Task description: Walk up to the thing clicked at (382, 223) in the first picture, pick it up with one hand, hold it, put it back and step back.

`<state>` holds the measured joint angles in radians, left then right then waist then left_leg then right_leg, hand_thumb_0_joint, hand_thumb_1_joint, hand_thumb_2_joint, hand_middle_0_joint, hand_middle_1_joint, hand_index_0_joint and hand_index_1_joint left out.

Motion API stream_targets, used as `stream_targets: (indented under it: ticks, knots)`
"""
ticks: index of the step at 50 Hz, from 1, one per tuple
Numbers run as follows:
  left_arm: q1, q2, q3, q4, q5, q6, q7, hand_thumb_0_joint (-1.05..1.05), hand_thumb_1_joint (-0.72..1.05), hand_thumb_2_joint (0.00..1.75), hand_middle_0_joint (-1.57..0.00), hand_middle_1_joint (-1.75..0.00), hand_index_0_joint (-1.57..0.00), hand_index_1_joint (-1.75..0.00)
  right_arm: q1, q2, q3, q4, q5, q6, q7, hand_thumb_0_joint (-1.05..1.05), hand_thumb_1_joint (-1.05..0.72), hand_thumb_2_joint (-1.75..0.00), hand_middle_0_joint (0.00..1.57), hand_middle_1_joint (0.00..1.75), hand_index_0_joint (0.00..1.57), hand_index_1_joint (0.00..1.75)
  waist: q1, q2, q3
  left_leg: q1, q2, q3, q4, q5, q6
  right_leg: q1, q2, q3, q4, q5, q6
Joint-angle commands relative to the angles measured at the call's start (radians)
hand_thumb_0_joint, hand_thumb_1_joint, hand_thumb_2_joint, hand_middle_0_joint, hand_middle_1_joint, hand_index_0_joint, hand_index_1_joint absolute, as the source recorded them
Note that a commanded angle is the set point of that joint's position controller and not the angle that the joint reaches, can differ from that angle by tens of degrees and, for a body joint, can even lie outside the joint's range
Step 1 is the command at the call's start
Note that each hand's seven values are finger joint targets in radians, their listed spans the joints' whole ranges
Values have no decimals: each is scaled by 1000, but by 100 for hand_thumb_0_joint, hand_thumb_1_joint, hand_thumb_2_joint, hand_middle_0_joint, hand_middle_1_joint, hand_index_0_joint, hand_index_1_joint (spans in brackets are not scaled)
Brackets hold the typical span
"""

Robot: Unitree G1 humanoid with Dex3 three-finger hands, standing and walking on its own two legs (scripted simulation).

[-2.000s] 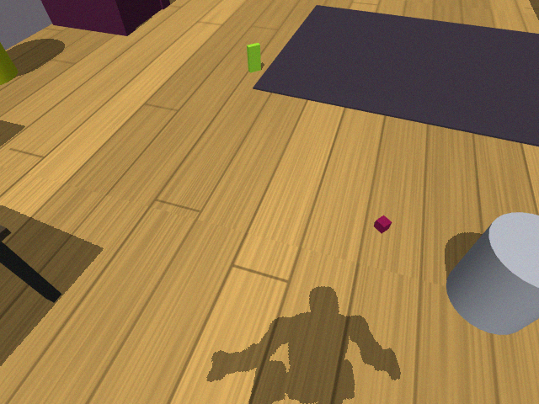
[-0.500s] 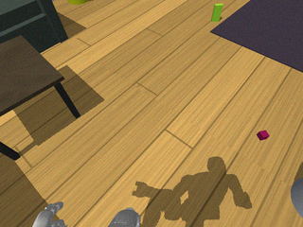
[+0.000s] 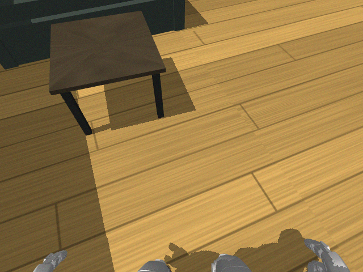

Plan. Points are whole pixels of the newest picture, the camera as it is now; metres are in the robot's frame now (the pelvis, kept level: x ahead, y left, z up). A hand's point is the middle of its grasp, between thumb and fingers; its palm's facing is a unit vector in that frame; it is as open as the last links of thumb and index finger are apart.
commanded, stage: walk up
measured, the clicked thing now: out of the picture +0.28 -1.00 -0.73
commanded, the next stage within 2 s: stand in 1.94 s
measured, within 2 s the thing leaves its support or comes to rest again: neither
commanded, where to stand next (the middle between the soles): +0.07 +0.02 m, yaw +43 degrees
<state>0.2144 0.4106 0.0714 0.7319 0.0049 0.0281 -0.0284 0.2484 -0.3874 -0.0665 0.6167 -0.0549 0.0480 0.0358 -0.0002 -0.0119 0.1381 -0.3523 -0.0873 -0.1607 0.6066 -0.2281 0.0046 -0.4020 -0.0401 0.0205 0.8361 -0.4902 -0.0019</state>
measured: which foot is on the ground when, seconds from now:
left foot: down 0.00-0.08, up 0.10-0.46, down 0.48-0.90, up 0.92-1.00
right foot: up 0.00-0.04, down 0.06-0.50, up 0.52-0.84, down 0.86-1.00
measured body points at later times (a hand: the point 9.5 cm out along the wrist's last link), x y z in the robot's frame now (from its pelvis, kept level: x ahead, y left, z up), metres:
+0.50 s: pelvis -0.02 +0.00 -0.01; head +0.01 +0.03 +0.44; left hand -0.08 +0.35 -0.11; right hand +0.19 -0.27 -0.10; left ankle -0.05 +0.13 -0.73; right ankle +0.03 -0.13 -0.72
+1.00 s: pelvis +0.00 -0.01 -0.01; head +0.04 -0.01 +0.44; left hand -0.11 +0.30 -0.10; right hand +0.26 -0.21 -0.13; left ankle -0.07 +0.10 -0.67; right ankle +0.10 -0.08 -0.72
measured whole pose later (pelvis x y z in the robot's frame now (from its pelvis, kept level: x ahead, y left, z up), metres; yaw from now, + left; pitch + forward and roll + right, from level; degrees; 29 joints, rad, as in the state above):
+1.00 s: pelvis +0.00 -0.01 -0.01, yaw +37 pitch -3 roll +2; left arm 0.21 0.38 0.04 0.77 0.02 -0.01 -0.02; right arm 0.25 -0.42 -0.04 0.76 0.00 0.01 -0.03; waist 0.02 0.03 0.14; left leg -0.48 -0.09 -0.08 1.10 -0.53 0.02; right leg -0.36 -0.09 -0.07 0.74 -0.33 -0.02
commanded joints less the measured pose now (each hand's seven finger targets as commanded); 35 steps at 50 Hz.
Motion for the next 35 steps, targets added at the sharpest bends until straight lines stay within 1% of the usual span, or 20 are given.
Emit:
stream_targets:
  ticks: [1, 2, 3, 4, 5, 6, 8, 9, 13, 17, 20, 23, 24, 25, 26, 27, 28, 30, 32, 35]
  knots:
    - [124, 149, 55, -56, -7, -52, 45, 0, 90, 90, -20, -30, -20, -30, -36, -250, -99, -123, -10, -23, -9, 0, -90, -90, 20, 30, 20, 30, 26, 195, -221, -3, 149, -229, -34, 388, 159, 191, 79, -79, -239, 196, -19]
    - [181, 178, 66, -54, -1, -62, 52, 0, 90, 90, -20, -30, -20, -30, -61, -207, -85, -137, 3, -24, -9, 0, -90, -90, 20, 30, 20, 30, 74, 108, -241, -59, 93, -211, 58, 309, 115, 281, 26, -3, -380, 276, -38]
    - [209, 283, 91, -56, 18, -71, 61, 0, 90, 90, -20, -30, -20, -30, -85, -149, -65, -161, 11, -25, -12, 0, -90, -90, 20, 30, 20, 30, 100, -122, -237, -226, -18, -101, 234, 66, 52, 362, -194, 255, -482, 318, -75]
    - [131, 335, 98, -81, 31, -73, 66, 0, 90, 90, -20, -30, -20, -30, -17, -132, -59, -136, 4, -19, -17, 0, -90, -90, 20, 30, 20, 30, 45, -245, -187, -328, -89, 22, 380, -325, 5, 329, -429, 471, -520, 441, -131]
    - [48, 342, 99, -99, 28, -66, 61, 0, 90, 90, -20, -30, -20, -30, 24, -209, -79, -112, -6, -6, -25, 0, -90, -90, 20, 30, 20, 30, 24, -175, -193, -285, 22, 5, 510, -325, 4, 239, -504, 513, -524, 322, -243]
    - [-7, 338, 100, -113, 23, -68, 58, 0, 90, 90, -20, -30, -20, -30, 47, -241, -96, -98, -8, -3, -19, 0, -90, -90, 20, 30, 20, 30, -9, -169, -146, -262, 55, 0, 576, -297, -4, 166, -507, 480, -528, 271, -292]
    - [-32, 254, 78, -104, 17, -76, 57, 0, 90, 90, -20, -30, -20, -30, 59, -240, -105, -56, -5, -5, 12, 0, -90, -90, 20, 30, 20, 30, -33, -111, -89, -240, 60, 17, 595, -155, -19, 153, -309, 193, -487, 324, -189]
    - [-11, 249, 77, -95, 20, -82, 65, 0, 90, 90, -20, -30, -20, -30, 64, -223, -101, -54, 9, 0, 23, 0, -90, -90, 20, 30, 20, 30, -22, -154, -85, -228, 57, 35, 596, -112, -19, 140, -247, 100, -461, 326, -137]
    - [59, 268, 95, -98, 36, -82, 51, 0, 90, 90, -20, -30, -20, -30, 29, -211, -93, -46, 21, -3, 36, 0, -90, -90, 20, 30, 20, 30, 40, -206, -106, -283, 86, 100, 486, -102, -43, 283, -249, 24, -476, 185, -159]
    - [86, 306, 108, -106, 47, -83, 25, 0, 90, 90, -20, -30, -20, -30, -29, -202, -82, -27, 34, -24, 27, 0, -90, -90, 20, 30, 20, 30, 87, -239, -91, -197, 111, 157, 260, -202, -44, 271, -295, -1, -465, 109, -189]
    - [49, 321, 103, -114, 40, -69, 7, 0, 90, 90, -20, -30, -20, -30, 9, -203, -78, 22, 48, -43, 15, 0, -90, -90, 20, 30, 20, 30, 70, -233, -107, -49, 90, 218, 152, -231, -33, 181, -312, -59, -420, 117, -184]
    - [27, 289, 80, -113, 28, -46, -1, 0, 90, 90, -20, -30, -20, -30, 139, -206, -82, 89, 52, -64, -5, 0, -90, -90, 20, 30, 20, 30, 0, -98, -195, 173, 42, 251, -79, -105, -7, 122, -291, -164, -174, 178, -125]
    - [69, 232, 61, -109, 22, -37, 0, 0, 90, 90, -20, -30, -20, -30, 181, -250, -95, 106, 47, -74, -18, 0, -90, -90, 20, 30, 20, 30, -24, 37, -215, 283, 49, 152, -147, -142, 26, 21, -242, -176, 11, 129, -78]
    - [90, 157, 36, -120, 10, -31, -3, 0, 90, 90, -20, -30, -20, -30, 176, -335, -109, 87, 33, -81, -30, 0, -90, -90, 20, 30, 20, 30, -24, 268, -159, 314, 242, -242, -292, -268, 114, -196, -124, -194, 220, -72, -22]
    - [63, 186, 40, -134, 12, -27, 1, 0, 90, 90, -20, -30, -20, -30, 132, -415, -118, 46, 24, -86, -36, 0, -90, -90, 20, 30, 20, 30, -21, 266, -147, 254, 405, -569, -323, -271, 233, -322, -53, -94, 280, -102, 14]
    - [-28, 265, 58, -129, 17, -36, 14, 0, 90, 90, -20, -30, -20, -30, 144, -429, -122, 68, 38, -83, -35, 0, -90, -90, 20, 30, 20, 30, -55, 243, -84, 143, 436, -613, -338, -215, 299, -263, -82, -12, 302, -115, -2]
    - [-21, 280, 58, -116, 12, -42, 18, 0, 90, 90, -20, -30, -20, -30, 111, -383, -109, 70, 38, -82, -40, 0, -90, -90, 20, 30, 20, 30, -28, 204, -39, 119, 390, -491, -296, -103, 286, -245, -100, 7, 297, -84, -5]
    - [83, 236, 53, -64, 4, -48, 17, 0, 90, 90, -20, -30, -20, -30, 68, -285, -68, 57, 42, -94, -58, 0, -90, -90, 20, 30, 20, 30, 16, 197, -79, 205, 261, -206, -152, 273, 210, -238, -105, 19, 229, 4, -13]
    - [118, 215, 51, -38, 4, -45, 20, 0, 90, 90, -20, -30, -20, -30, 102, -274, -62, 67, 55, -107, -62, 0, -90, -90, 20, 30, 20, 30, 19, 216, -123, 194, 244, -157, -101, 482, 203, -159, -78, -19, 204, 39, -14]
    - [64, 194, 46, -51, 7, -45, 23, 0, 90, 90, -20, -30, -20, -30, 118, -268, -59, 57, 44, -107, -69, 0, -90, -90, 20, 30, 20, 30, -4, 193, -129, 118, 246, -167, -86, 600, 219, -76, -46, -41, 124, 41, -11]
